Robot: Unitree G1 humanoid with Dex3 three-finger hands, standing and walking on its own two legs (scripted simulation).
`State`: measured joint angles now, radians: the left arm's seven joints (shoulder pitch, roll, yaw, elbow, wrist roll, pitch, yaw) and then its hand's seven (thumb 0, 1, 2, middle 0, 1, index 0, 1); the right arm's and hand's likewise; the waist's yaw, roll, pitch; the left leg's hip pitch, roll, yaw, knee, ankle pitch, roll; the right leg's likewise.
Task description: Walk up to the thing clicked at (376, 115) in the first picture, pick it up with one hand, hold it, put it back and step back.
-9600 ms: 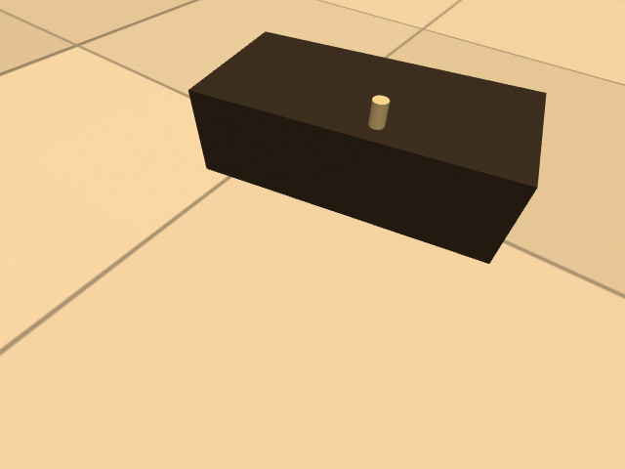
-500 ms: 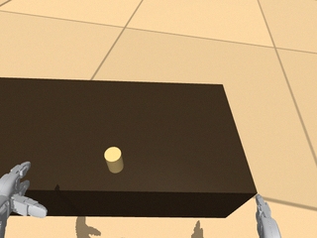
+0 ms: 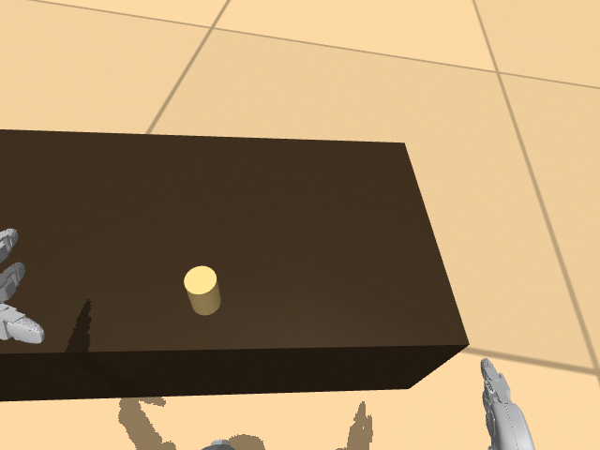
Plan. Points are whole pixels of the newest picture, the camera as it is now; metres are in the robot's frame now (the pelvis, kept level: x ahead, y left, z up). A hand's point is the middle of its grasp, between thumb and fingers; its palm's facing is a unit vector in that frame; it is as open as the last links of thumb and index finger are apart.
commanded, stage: go down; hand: left
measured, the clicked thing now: (203, 291) +0.46 +0.18 -0.27
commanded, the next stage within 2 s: approach in 0.50 s
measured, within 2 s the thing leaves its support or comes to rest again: neither
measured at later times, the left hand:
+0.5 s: hand (23, 259) +0.35 +0.36 +0.03, palm faces +0.14 -0.99 -0.09, open 17.7 cm
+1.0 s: hand (85, 270) +0.39 +0.32 -0.06, palm faces +0.12 -0.99 +0.06, open 17.7 cm
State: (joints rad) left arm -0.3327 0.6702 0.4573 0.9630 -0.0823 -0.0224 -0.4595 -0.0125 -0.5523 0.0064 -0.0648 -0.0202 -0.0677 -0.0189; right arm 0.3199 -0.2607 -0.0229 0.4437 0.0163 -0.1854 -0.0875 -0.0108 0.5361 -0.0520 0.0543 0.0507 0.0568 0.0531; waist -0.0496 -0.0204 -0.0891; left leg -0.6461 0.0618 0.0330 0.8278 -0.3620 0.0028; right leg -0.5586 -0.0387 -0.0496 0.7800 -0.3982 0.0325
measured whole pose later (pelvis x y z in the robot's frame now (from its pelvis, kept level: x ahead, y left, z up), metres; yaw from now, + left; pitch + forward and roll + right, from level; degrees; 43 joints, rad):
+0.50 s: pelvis +0.00 +0.01 -0.01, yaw -1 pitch +13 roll -3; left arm -0.45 0.74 0.51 1.08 -0.10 -0.10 -0.50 -0.01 -0.60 0.02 -0.06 -0.03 -0.06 -0.03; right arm 0.30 -0.26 0.00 0.46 0.01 -0.18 -0.08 -0.01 0.53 -0.05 0.06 0.05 0.06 0.05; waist -0.08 -0.02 -0.11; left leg -0.72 0.07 0.04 0.87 -0.37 0.01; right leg -0.63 -0.03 -0.04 0.79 -0.39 0.04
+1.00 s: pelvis -0.02 +0.01 -0.06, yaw -2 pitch +22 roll -4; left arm -0.53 0.69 0.62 1.18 -0.23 -0.46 -0.55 -0.01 -0.61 0.05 -0.05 -0.07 -0.05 -0.07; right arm 0.27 -0.27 -0.02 0.28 -0.03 -0.21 -0.02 -0.01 0.53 -0.05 0.06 0.05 0.06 0.05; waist -0.17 -0.06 -0.12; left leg -1.08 0.09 0.00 1.16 -0.46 0.01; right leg -0.97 -0.02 -0.06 1.09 -0.49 0.04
